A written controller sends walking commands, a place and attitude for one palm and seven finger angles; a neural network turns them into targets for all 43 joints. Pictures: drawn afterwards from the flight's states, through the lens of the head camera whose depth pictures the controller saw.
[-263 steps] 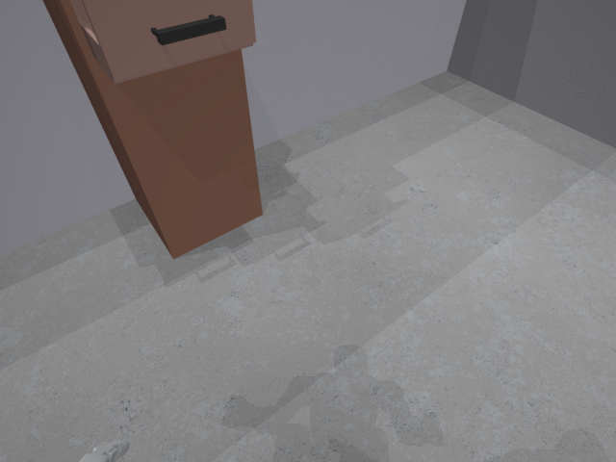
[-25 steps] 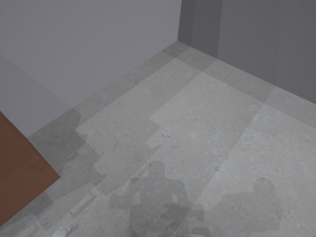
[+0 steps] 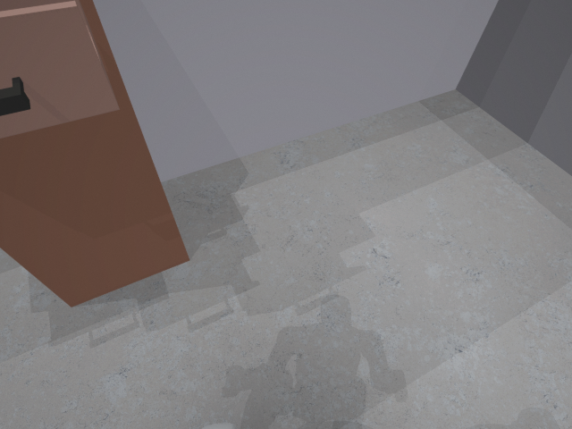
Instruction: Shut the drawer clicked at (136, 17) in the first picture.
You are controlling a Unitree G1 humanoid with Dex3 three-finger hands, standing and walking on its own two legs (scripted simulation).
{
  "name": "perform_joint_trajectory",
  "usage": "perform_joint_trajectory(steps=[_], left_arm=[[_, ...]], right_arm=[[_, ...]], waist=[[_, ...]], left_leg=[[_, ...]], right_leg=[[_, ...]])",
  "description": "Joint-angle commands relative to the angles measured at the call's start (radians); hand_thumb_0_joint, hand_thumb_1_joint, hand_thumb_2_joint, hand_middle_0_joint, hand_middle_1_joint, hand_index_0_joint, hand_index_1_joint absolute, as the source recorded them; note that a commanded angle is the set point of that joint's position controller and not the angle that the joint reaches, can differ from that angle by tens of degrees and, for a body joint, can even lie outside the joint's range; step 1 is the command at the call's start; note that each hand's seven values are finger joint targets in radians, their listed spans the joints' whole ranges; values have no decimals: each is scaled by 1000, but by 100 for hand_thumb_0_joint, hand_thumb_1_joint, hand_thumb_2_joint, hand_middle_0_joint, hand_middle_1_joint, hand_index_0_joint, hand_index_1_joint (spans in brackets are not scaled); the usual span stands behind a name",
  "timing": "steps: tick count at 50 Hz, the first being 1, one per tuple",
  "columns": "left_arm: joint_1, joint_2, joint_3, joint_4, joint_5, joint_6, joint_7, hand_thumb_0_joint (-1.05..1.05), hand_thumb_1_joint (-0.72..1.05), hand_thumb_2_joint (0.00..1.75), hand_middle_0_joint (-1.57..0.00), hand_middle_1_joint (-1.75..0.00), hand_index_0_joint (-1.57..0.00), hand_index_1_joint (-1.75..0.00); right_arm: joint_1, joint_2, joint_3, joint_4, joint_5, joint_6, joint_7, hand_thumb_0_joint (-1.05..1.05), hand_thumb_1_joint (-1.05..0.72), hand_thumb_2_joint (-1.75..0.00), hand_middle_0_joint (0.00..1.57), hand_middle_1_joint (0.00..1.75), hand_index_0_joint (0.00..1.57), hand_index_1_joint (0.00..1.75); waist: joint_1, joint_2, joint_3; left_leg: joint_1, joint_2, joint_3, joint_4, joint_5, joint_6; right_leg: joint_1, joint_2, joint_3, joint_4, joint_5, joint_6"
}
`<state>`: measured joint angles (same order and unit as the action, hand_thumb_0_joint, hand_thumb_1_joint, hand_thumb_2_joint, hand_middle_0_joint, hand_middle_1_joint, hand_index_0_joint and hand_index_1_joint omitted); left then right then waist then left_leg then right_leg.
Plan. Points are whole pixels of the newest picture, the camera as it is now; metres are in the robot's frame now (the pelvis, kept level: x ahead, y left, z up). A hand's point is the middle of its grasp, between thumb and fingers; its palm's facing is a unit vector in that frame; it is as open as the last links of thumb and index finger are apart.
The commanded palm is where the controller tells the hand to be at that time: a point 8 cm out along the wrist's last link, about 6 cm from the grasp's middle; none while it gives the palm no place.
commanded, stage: turn to face it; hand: left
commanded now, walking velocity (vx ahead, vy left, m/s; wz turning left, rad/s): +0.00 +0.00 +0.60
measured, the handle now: out of the picture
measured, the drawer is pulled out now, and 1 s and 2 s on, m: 0.15 0.15 0.15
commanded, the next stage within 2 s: take the last steps up to it in 0.74 s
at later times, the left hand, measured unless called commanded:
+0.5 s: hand out of the picture +0.07 +0.24 -0.13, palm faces +0.25 -0.93 -0.27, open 7.4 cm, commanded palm none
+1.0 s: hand out of the picture -0.11 +0.17 -0.16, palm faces +0.50 -0.84 -0.22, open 7.4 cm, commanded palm none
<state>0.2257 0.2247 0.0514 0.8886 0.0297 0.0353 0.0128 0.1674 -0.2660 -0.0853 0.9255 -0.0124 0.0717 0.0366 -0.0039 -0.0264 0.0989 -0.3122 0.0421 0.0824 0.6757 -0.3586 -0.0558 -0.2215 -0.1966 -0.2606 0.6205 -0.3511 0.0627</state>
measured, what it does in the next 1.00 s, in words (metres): steps on the spot, turning left: left foot, then right foot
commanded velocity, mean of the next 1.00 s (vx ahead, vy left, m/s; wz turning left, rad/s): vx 0.05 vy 0.00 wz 0.38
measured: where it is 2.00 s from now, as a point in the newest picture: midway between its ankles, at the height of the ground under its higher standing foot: (245, 419)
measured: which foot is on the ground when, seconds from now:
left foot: up 0.00-0.00, down 0.02-0.58, up 0.60-1.00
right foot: down 0.00-0.02, up 0.04-0.56, down 0.58-1.00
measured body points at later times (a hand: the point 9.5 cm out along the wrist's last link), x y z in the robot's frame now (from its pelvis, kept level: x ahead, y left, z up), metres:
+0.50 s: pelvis -0.01 +0.01 +0.01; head +0.01 +0.01 +0.46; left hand +0.06 +0.29 -0.11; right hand +0.10 -0.23 -0.13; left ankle +0.01 +0.11 -0.73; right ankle +0.02 -0.14 -0.69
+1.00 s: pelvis -0.03 +0.00 +0.01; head -0.02 +0.01 +0.46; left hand -0.14 +0.22 -0.14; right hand +0.15 -0.20 -0.13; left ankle -0.12 +0.09 -0.71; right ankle +0.02 -0.12 -0.73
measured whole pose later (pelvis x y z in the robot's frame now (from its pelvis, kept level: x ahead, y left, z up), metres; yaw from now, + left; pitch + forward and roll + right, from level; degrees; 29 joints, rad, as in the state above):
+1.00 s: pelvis -0.03 +0.00 +0.01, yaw +27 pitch +0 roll +0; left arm 0.31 0.19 0.04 0.98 0.03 0.01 0.01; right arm 0.20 -0.24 -0.06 0.99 -0.02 0.05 0.02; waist 0.03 -0.01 0.05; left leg -0.23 0.02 0.04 0.63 -0.41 -0.03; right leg -0.22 -0.12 -0.17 0.53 -0.29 0.03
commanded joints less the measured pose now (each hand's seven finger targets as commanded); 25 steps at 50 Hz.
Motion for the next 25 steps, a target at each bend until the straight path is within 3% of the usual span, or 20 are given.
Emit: perform_joint_trajectory(steps=[1,2,4,5,6,8,12,19,22,25], left_arm=[[-17,105,34,-122,-21,-12,-1,0,90,90,-20,-30,-20,-30],[-81,125,26,-138,-11,-1,8,0,90,90,-20,-30,-20,-30],[-105,118,38,-108,-12,4,11,0,90,90,-20,-30,-20,-30],[-113,129,41,-95,-14,1,5,0,90,90,-20,-30,-20,-30],[-74,129,42,-79,-14,1,1,0,90,90,-20,-30,-20,-30],[-48,128,43,-59,-13,0,-5,0,90,90,-20,-30,-20,-30],[-63,132,41,-64,-12,1,0,0,90,90,-20,-30,-20,-30],[-133,119,37,-104,-17,-2,9,0,90,90,-20,-30,-20,-30],[-114,107,31,-104,-22,-4,13,0,90,90,-20,-30,-20,-30],[-44,102,29,-92,-27,-11,18,0,90,90,-20,-30,-20,-30]], right_arm=[[174,-280,-63,-52,-4,-62,-19,0,-90,-90,20,30,20,30],[232,-285,-59,-23,4,-53,-24,0,-90,-90,20,30,20,30],[143,-221,-43,-37,-5,-58,-47,0,-90,-90,20,30,20,30],[86,-194,-31,-55,-7,-59,-49,0,-90,-90,20,30,20,30],[31,-178,-22,-71,-8,-61,-49,0,-90,-90,20,30,20,30],[15,-169,-19,-80,-7,-67,-48,0,-90,-90,20,30,20,30],[50,-169,-20,-74,-4,-66,-47,0,-90,-90,20,30,20,30],[82,-170,-29,-66,-12,-55,-45,0,-90,-90,20,30,20,30],[63,-167,-31,-69,-14,-48,-43,0,-90,-90,20,30,20,30],[42,-160,-32,-74,-14,-43,-40,0,-90,-90,20,30,20,30]], waist=[[-88,375,-243],[-105,264,-254],[-81,275,-185],[-62,239,-136],[-27,219,-126],[-16,169,-140],[-26,139,-145],[-45,173,-136],[-33,173,-136],[-5,171,-152]], left_leg=[[411,364,-478,-296,803,201],[390,395,-432,-263,896,259],[292,299,-378,-283,735,240],[217,251,-339,-296,683,224],[200,217,-298,-303,646,209],[192,181,-277,-315,604,195],[213,175,-337,-341,525,208],[198,170,-471,-342,426,239],[135,160,-504,-330,420,240],[68,121,-514,-301,416,214]], right_leg=[[-379,53,83,421,-313,46],[-378,48,192,510,-323,29],[-401,42,238,574,-214,30],[-376,48,254,577,-145,30],[-360,54,252,569,-97,33],[-325,72,244,540,-50,38],[-322,88,258,471,-21,48],[-291,124,281,312,-80,38],[-194,152,275,200,-91,23],[-55,187,261,27,-26,4]])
